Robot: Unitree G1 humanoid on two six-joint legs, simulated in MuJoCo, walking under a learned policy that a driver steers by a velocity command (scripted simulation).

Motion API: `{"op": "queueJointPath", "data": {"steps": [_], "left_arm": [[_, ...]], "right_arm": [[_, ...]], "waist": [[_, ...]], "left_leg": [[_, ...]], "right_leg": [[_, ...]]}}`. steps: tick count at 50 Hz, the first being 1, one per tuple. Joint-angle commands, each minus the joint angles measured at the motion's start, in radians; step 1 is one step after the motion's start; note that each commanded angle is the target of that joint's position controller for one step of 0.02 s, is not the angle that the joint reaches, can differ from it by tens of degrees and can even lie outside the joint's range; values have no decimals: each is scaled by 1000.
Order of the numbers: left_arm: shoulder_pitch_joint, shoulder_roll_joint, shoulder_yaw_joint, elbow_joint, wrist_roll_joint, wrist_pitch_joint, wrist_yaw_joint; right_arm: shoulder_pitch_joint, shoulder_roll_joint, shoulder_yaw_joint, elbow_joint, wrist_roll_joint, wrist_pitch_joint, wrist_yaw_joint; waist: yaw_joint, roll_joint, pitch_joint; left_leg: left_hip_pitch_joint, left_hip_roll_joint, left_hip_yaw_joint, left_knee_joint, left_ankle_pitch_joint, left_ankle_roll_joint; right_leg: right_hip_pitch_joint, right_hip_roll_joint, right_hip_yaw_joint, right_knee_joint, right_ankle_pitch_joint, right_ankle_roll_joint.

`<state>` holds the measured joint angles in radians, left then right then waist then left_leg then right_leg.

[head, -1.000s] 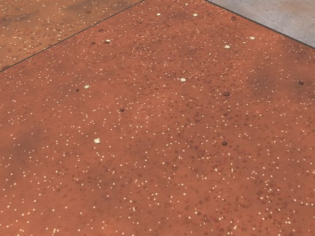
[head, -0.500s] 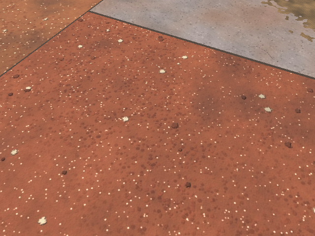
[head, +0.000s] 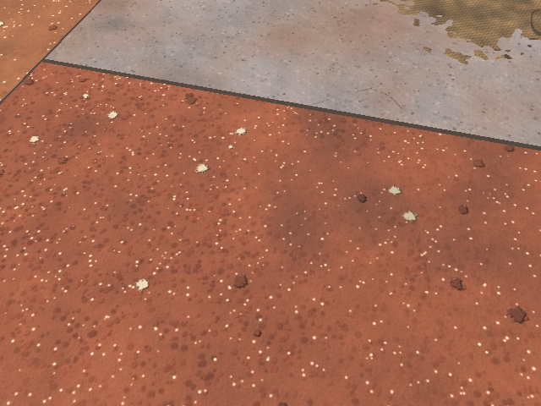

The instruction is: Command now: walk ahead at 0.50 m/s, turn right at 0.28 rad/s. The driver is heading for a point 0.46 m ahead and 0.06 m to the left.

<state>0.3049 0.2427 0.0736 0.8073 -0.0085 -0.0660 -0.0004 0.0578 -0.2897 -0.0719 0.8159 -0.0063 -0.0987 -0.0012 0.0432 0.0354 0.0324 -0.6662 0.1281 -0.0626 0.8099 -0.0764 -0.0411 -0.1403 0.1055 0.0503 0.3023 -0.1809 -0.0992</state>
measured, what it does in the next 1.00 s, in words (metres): walks ahead: left foot, then right foot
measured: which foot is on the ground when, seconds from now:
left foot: up 0.00-0.20, down 0.22-0.72, up 0.74-0.90, down 0.92-1.00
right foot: down 0.00-0.24, up 0.26-0.66, down 0.68-1.00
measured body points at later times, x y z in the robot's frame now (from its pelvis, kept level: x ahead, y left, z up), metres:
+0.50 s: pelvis +0.28 +0.07 +0.00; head +0.32 +0.08 +0.45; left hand +0.44 +0.33 -0.11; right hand +0.32 -0.20 -0.13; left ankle +0.28 +0.15 -0.75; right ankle +0.36 -0.10 -0.69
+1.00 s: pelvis +0.40 +0.04 -0.02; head +0.41 +0.05 +0.43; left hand +0.54 +0.28 -0.14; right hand +0.45 -0.23 -0.15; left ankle +0.39 +0.18 -0.75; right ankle +0.47 -0.08 -0.75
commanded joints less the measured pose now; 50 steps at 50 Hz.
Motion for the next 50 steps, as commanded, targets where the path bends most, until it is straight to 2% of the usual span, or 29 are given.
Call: {"op": "queueJointPath", "data": {"steps": [1, 5, 8, 10, 11, 12, 13, 14, 15, 16, 18, 21, 23, 27, 30, 32, 33, 34, 35, 36, 37, 38, 39, 41, 44, 46, 47, 48, 50], "left_arm": [[12, 163, 37, -45, -3, -16, 10], [71, 165, 36, -6, -7, -14, 8], [87, 178, 41, 11, -5, 0, 17], [52, 188, 42, 5, -5, 9, 20], [38, 169, 32, -3, -1, 11, 18], [44, 125, 12, -24, 18, 12, 18], [200, 36, -9, -21, -8, -8, 10], [141, 135, 3, -9, -19, -21, 8], [33, 173, 14, -37, -30, -29, 4], [-22, 164, 11, -50, -22, -33, 8], [-34, 146, 19, -55, -2, -26, 11], [10, 95, 11, -45, 6, -5, 19], [-31, 71, 1, -60, 11, 2, 23], [-136, 60, -9, -70, 7, 4, 14], [-193, 81, -5, -84, 10, 3, 7], [-193, 99, 0, -85, 16, -3, 1], [-153, 106, 6, -70, 22, -6, 0], [-115, 144, 17, -54, 30, -10, 5], [-87, 212, 30, -55, 41, -8, 12], [-61, 165, 17, -42, 43, 7, 17], [-45, 89, -2, -32, 29, 21, 14], [-69, 70, -14, -26, 25, 26, 8], [-104, 86, -13, -27, 28, 29, 5], [-218, 131, -2, -42, 30, 32, 11], [-287, 111, -4, -31, 24, 49, 18], [-223, 79, -12, 7, 16, 51, 17], [-203, 85, -9, 13, 21, 53, 17], [-213, 74, -12, 14, 22, 52, 22], [-211, 77, -9, 33, 21, 47, 30]], "right_arm": [[-75, -34, 3, -59, 6, -9, 10], [-154, -58, 4, -90, 16, -19, 26], [-139, -81, -1, -99, 16, -31, 40], [-15, -114, -17, -68, 15, -36, 39], [132, -153, -36, -26, 7, -37, 34], [309, -211, -47, -3, -4, -34, 29], [366, -252, -60, 35, -3, -26, 39], [344, -153, -33, 27, 26, -24, 42], [271, -111, -21, 13, 26, -19, 37], [202, -105, -15, -3, 13, -14, 34], [144, -75, -1, -10, -9, -16, 34], [146, -83, 2, 15, -7, -22, 30], [142, -110, -4, 28, -4, -12, 17], [179, -124, -3, 54, 5, 15, 2], [200, -123, 0, 79, 10, 32, 0], [183, -124, 0, 86, 16, 43, -3], [168, -118, 3, 87, 22, 48, -5], [203, -103, 8, 95, 15, 47, -5], [267, -72, 18, 91, -11, 34, -2], [360, -7, 40, 119, -13, 28, 0], [309, -31, 38, 120, -2, 41, 0], [248, -62, 30, 99, 12, 61, -3], [214, -70, 26, 95, 15, 83, -11], [216, -78, 17, 104, 7, 119, -26], [287, -25, 26, 157, -6, 125, -26], [252, -59, 23, 148, -27, 126, -21], [217, -106, 15, 134, -17, 126, -26], [185, -101, 15, 139, -9, 119, -27], [147, -62, 26, 141, -12, 94, -28]], "waist": [[18, -101, -17], [49, -112, 21], [26, -130, 18], [-49, -146, -51], [-117, -125, -157], [-174, -10, -309], [-99, 309, -402], [-140, 185, -333], [-141, 102, -190], [-111, 12, -118], [-59, 21, -54], [-17, 34, -69], [-18, 39, -78], [-63, 47, -102], [-80, 52, -92], [-64, 51, -87], [-34, 38, -95], [-29, 0, -120], [-67, -96, -202], [-79, -211, -304], [-38, -229, -320], [-34, -213, -270], [-37, -179, -221], [-79, -173, -150], [-130, -177, -136], [-96, -121, -90], [-57, -55, -35], [-43, 18, 1], [-34, 42, -1]], "left_leg": [[108, -48, 51, -183, 207, 1], [53, -62, 38, -278, 187, 36], [51, -76, 42, -318, 69, 78], [235, -125, 90, -350, 24, 118], [460, -107, 76, -332, 69, 156], [747, 74, -142, -309, 71, 223], [1044, 263, -615, -436, -151, 376], [1023, 240, -662, -504, -344, 341], [893, 209, -507, -520, -331, 294], [752, 173, -401, -542, -230, 272], [581, 121, -274, -580, 40, 267], [504, 94, -112, -572, 529, 281], [493, 74, -33, -571, 650, 272], [504, 25, 50, -567, 589, 228], [564, 54, 20, -530, 509, 225], [588, 68, -6, -467, 468, 212], [583, 51, -6, -413, 422, 189], [561, 2, 5, -345, 366, 147], [450, -63, 36, -235, 164, 101], [318, -113, 56, -100, -173, 46], [288, -123, 39, -17, -480, 19], [244, -108, 17, 27, -600, 9], [230, -92, 8, 56, -598, 3], [304, -65, 9, -2, -473, -6], [525, -103, 81, -245, -156, 10], [524, -67, 43, -351, -120, 47], [415, -35, 14, -389, -273, 74], [286, -42, 3, -426, -421, 86], [252, -44, 3, -459, -371, 62]], "right_leg": [[-66, -214, 104, -113, 214, -125], [62, -280, 157, -72, 175, -120], [176, -331, 189, -7, 295, -100], [185, -300, 158, 123, 573, -70], [120, -245, 115, 297, 627, -43], [-68, -167, 64, 600, 344, -8], [-449, -3, 53, 915, -358, 57], [-574, -55, 139, 1011, -395, 49], [-628, -104, 108, 1009, -300, 43], [-595, -157, 66, 963, -211, 45], [-508, -207, 48, 872, -136, 59], [-426, -207, 14, 760, -141, 102], [-417, -204, -9, 626, -51, 122], [-316, -164, -42, 372, 193, 121], [-301, -150, -28, 278, 198, 106], [-270, -141, -28, 215, 167, 81], [-201, -130, -37, 136, 228, 64], [-91, -154, -9, 88, 446, 38], [109, -274, 90, 181, 827, -22], [276, -405, 217, 218, 932, -159], [246, -444, 290, 171, 825, -207], [178, -435, 309, 122, 623, -197], [106, -419, 309, 81, 445, -171], [-82, -380, 254, 7, 207, -117], [-245, -270, 103, -3, -10, -42], [-262, -209, 53, 13, -258, 39], [-228, -168, 22, 30, -291, 71], [-133, -142, -9, 67, -205, 88], [-47, -145, -11, 133, -52, 76]]}}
